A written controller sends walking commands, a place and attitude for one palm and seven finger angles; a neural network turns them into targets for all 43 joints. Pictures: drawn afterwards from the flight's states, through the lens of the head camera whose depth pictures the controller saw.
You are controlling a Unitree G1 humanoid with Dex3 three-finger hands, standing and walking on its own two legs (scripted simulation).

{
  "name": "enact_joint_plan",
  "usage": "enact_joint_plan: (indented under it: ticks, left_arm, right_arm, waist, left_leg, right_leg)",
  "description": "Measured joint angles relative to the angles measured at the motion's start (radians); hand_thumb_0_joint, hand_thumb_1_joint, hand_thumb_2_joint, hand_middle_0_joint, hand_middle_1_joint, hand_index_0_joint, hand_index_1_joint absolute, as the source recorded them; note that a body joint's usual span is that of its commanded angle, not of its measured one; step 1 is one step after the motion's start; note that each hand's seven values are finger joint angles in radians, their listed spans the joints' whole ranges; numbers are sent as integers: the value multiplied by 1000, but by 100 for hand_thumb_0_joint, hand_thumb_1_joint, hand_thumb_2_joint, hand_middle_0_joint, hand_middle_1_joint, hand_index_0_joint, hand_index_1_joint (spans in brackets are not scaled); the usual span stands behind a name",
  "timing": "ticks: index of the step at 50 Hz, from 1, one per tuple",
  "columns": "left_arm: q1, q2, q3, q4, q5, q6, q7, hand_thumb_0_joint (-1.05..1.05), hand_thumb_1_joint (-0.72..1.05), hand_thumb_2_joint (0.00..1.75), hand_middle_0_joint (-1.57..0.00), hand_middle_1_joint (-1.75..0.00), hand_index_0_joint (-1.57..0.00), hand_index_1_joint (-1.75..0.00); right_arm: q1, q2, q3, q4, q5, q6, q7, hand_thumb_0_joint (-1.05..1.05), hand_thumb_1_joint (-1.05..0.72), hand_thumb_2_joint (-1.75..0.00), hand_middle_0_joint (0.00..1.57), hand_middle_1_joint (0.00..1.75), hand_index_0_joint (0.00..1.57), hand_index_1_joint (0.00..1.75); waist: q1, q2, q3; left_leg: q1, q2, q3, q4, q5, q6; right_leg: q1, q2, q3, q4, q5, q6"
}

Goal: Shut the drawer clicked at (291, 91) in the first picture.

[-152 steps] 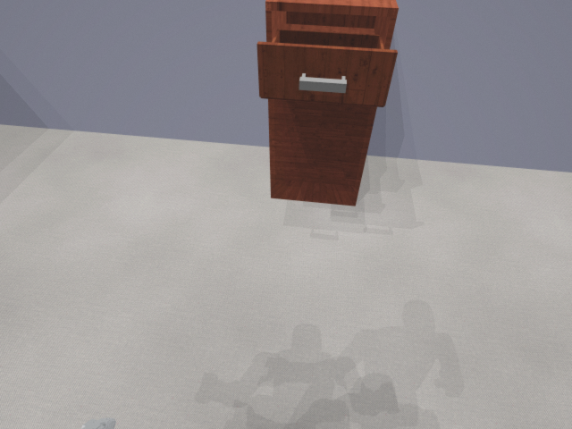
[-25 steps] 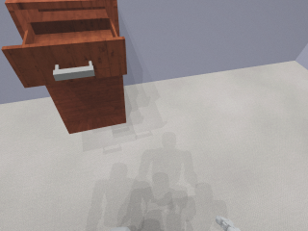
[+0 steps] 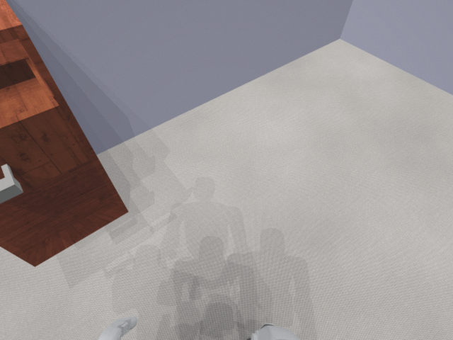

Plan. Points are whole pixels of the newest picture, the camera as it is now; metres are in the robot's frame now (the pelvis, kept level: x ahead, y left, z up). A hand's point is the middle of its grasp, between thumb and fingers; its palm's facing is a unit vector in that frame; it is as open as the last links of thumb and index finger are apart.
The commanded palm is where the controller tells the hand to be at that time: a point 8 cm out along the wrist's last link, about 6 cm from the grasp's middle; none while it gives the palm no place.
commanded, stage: turn to face it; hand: left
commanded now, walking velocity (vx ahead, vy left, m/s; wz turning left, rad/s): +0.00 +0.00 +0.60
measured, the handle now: out of the picture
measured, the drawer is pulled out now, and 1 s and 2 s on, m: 0.30 0.30 0.30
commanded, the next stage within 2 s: take the last steps up to it in 1.04 s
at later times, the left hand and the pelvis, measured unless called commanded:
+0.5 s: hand out of the picture +0.03 +0.24 -0.18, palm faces +0.30 -0.93 -0.21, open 7.3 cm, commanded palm none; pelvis +0.02 +0.03 +0.00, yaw +14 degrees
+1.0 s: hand out of the picture -0.01 +0.18 -0.12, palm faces +0.52 -0.80 -0.30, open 7.3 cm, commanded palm none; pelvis +0.01 -0.04 +0.01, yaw +30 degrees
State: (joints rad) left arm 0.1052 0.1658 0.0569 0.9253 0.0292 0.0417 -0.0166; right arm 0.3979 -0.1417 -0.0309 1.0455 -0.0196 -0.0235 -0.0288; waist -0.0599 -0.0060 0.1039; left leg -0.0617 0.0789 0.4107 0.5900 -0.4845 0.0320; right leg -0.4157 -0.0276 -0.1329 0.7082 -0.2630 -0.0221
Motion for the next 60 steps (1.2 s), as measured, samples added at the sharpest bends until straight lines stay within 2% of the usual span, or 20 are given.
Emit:
enact_joint_plan:
  ticks: [1,2,5,7,10,18,21,22,24,26,28,32,38,43,45,46,49,52,54,60]
  left_arm:
    - [-1,-1,-5,-2,3,-17,4,0,91,90,-19,-30,-20,-30]
    - [-6,-6,-8,0,2,-36,12,0,91,90,-19,-30,-20,-30]
    - [-4,-23,-30,17,-9,-61,30,0,91,90,-19,-30,-20,-30]
    - [10,-32,-36,28,-11,-58,40,0,91,90,-19,-30,-20,-30]
    - [25,-38,-29,37,-15,-50,50,-1,91,90,-20,-30,-21,-30]
    - [43,0,-2,19,-1,-34,49,-1,91,90,-20,-30,-21,-30]
    - [69,27,10,19,-6,-21,46,-1,91,90,-20,-30,-21,-30]
    - [78,38,16,21,-11,-12,45,-1,91,90,-20,-30,-21,-30]
    - [93,62,26,30,-12,12,44,0,91,90,-20,-30,-21,-30]
    - [102,77,35,41,-10,25,41,0,91,90,-19,-30,-20,-30]
    - [105,85,38,45,-10,27,36,0,91,90,-19,-30,-20,-30]
    - [109,93,39,37,-14,19,31,0,91,90,-19,-30,-20,-30]
    - [92,88,33,27,-19,22,35,0,91,90,-19,-30,-20,-30]
    - [70,63,18,4,-24,12,39,0,91,90,-19,-30,-20,-30]
    - [69,51,9,-9,-26,-1,40,0,91,90,-19,-30,-20,-30]
    - [74,44,5,-17,-25,-10,40,0,91,90,-19,-30,-20,-30]
    - [88,15,-12,-23,-14,-20,42,0,91,90,-20,-30,-20,-30]
    - [118,0,-16,-22,-14,-18,43,0,91,90,-20,-30,-21,-30]
    - [132,-4,-19,-16,-14,-22,42,0,90,90,-20,-30,-21,-30]
    - [175,-16,-28,5,-10,-40,40,0,90,90,-20,-30,-21,-30]
  right_arm:
    - [6,6,2,6,5,3,3,0,-91,-90,21,30,20,30]
    - [0,9,3,15,12,10,4,0,-91,-90,21,30,20,30]
    - [-27,16,5,29,23,35,2,0,-91,-90,21,30,20,30]
    - [-47,22,4,30,21,49,3,0,-91,-90,20,30,20,30]
    - [-78,29,-2,11,17,62,8,0,-91,-90,20,30,20,30]
    - [-131,-16,-26,-33,8,73,24,1,-93,-90,20,30,20,30]
    - [-138,-39,-30,-67,5,62,31,1,-92,-90,20,30,20,30]
    - [-142,-42,-33,-74,2,56,31,1,-92,-90,20,30,20,30]
    - [-152,-44,-31,-87,-4,47,30,0,-92,-90,20,30,20,30]
    - [-152,-45,-27,-96,-5,40,25,0,-92,-90,20,30,20,30]
    - [-152,-49,-23,-98,-3,39,19,0,-91,-90,20,30,20,30]
    - [-157,-57,-18,-100,2,42,19,0,-91,-90,21,30,20,30]
    - [-169,-65,-23,-110,2,50,24,0,-91,-90,21,30,21,30]
    - [-181,-79,-31,-117,-2,63,27,0,-90,-90,21,30,21,30]
    - [-183,-88,-36,-119,1,70,29,0,-90,-90,21,30,21,30]
    - [-182,-93,-39,-121,4,73,31,0,-90,-90,21,30,21,30]
    - [-183,-107,-56,-111,5,91,30,0,-91,-90,21,30,20,30]
    - [-180,-112,-62,-98,-1,103,40,0,-91,-90,20,30,20,30]
    - [-181,-113,-62,-93,-1,102,45,0,-91,-90,20,30,20,30]
    - [-184,-110,-58,-63,-1,106,42,0,-91,-90,20,30,20,30]
  waist:
    - [-1,0,-4]
    - [1,9,-1]
    - [0,28,-3]
    - [3,27,-27]
    - [3,20,-57]
    - [42,-14,-62]
    - [49,-23,-59]
    - [49,-33,-58]
    - [52,-46,-52]
    - [52,-43,-52]
    - [54,-34,-50]
    - [61,-18,-52]
    - [52,1,-56]
    - [39,27,-53]
    - [39,40,-55]
    - [43,46,-59]
    - [44,71,-60]
    - [51,62,-71]
    - [51,55,-70]
    - [68,40,-61]
  left_leg:
    - [-31,17,-10,80,-14,-8]
    - [-81,29,-58,199,-33,-23]
    - [-210,6,-252,469,-71,-40]
    - [-268,-1,-321,535,-44,-48]
    - [-327,4,-365,524,2,-60]
    - [-311,6,-316,261,33,-75]
    - [-251,-5,-302,82,147,-63]
    - [-261,-19,-305,86,159,-40]
    - [-271,-37,-309,99,146,2]
    - [-260,-48,-323,62,159,19]
    - [-241,-58,-341,4,197,17]
    - [-213,-81,-378,-93,262,23]
    - [-212,-111,-439,-138,307,14]
    - [-240,-129,-489,-115,319,-10]
    - [-262,-138,-508,-86,314,-26]
    - [-279,-143,-515,-58,305,-35]
    - [-367,-151,-506,194,93,-49]
    - [-433,-135,-466,451,95,-59]
    - [-445,-112,-454,539,136,-70]
    - [-377,-59,-447,496,141,-95]
  right_leg:
    - [35,5,-2,-48,23,-27]
    - [35,14,-6,-36,-1,-47]
    - [78,27,-27,-44,-37,-66]
    - [112,29,-38,-90,-24,-60]
    - [147,19,-63,-153,-2,-57]
    - [160,-52,-147,-152,-13,-21]
    - [131,-87,-179,-72,-54,4]
    - [106,-100,-165,-15,-109,26]
    - [32,-84,-72,160,-236,52]
    - [-31,-60,-1,313,-237,64]
    - [-69,-50,45,398,-180,76]
    - [-81,-51,102,404,-104,98]
    - [-17,-40,133,257,-129,110]
    - [68,-4,128,67,-159,93]
    - [125,12,120,-59,-99,84]
    - [156,14,113,-135,-46,63]
    - [167,9,73,-133,-31,-5]
    - [199,-12,47,-180,-20,-18]
    - [213,-20,31,-209,-3,-21]
    - [221,-30,-13,-250,23,-29]
